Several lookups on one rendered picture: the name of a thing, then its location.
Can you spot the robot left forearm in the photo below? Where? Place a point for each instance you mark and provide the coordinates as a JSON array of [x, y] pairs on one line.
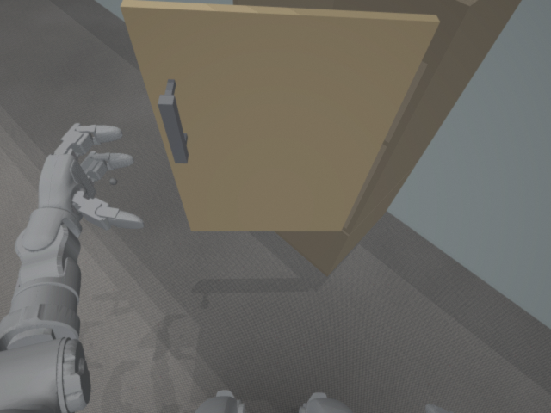
[[46, 296]]

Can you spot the left robot hand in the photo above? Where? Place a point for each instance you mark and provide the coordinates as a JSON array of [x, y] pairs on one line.
[[62, 177]]

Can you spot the left robot upper arm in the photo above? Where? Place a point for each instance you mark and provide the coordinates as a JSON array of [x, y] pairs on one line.
[[46, 377]]

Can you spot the cupboard door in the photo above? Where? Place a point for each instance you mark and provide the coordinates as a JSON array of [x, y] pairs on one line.
[[285, 109]]

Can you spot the robot left thigh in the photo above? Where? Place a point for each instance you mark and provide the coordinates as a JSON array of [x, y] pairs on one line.
[[222, 404]]

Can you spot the right robot shin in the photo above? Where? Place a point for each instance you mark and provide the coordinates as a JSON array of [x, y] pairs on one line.
[[317, 395]]

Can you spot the handle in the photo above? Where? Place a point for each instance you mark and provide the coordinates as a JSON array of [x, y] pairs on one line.
[[172, 123]]

